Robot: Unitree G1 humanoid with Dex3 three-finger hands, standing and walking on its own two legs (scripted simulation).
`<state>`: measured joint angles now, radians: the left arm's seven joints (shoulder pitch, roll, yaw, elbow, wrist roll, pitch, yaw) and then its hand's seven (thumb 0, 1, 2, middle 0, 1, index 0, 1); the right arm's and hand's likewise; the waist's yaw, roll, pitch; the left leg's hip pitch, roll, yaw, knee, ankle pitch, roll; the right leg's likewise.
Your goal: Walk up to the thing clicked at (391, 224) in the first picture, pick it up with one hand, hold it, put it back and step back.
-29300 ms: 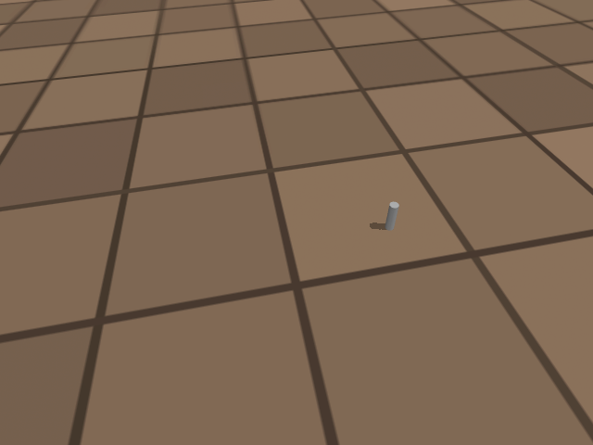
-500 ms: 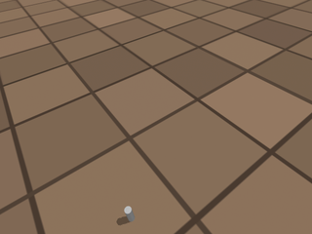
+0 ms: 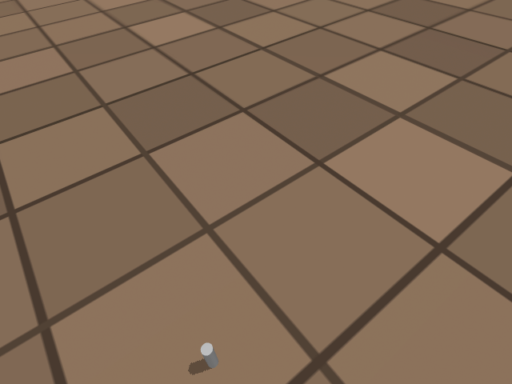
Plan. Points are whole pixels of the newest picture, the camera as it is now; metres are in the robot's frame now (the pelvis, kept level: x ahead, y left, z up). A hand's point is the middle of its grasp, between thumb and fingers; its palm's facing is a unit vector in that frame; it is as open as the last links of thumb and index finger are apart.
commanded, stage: stand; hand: left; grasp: from the side
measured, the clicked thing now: (210, 355) +0.40 +0.23 -0.71
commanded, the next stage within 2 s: step back in 0.64 s
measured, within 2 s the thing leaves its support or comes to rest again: neither
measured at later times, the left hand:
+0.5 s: hand out of the picture +0.07 +0.25 -0.16, palm faces -0.01 -0.94 -0.35, open 7.4 cm
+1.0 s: hand out of the picture +0.10 +0.30 -0.18, palm faces +0.00 -0.92 -0.38, open 7.4 cm
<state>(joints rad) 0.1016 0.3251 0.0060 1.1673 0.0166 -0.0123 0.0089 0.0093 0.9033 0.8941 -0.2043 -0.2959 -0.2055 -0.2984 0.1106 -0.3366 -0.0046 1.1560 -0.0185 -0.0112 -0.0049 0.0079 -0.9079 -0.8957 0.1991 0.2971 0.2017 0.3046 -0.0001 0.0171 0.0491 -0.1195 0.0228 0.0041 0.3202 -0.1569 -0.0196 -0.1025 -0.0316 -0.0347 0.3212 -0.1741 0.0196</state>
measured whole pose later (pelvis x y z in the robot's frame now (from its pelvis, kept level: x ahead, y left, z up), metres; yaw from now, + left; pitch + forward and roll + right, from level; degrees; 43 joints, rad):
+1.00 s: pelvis -0.04 +0.03 -0.03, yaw +1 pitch +0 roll +0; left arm 0.02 0.40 0.06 0.92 0.02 0.05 0.02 0.01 0.90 0.89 -0.21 -0.30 -0.21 -0.30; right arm 0.14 -0.41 -0.07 0.96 -0.02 0.03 0.02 0.01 -0.91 -0.90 0.20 0.30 0.20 0.30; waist -0.02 -0.03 0.16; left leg -0.31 -0.03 -0.02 0.69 -0.38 0.03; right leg -0.41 -0.06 0.03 0.75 -0.36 0.01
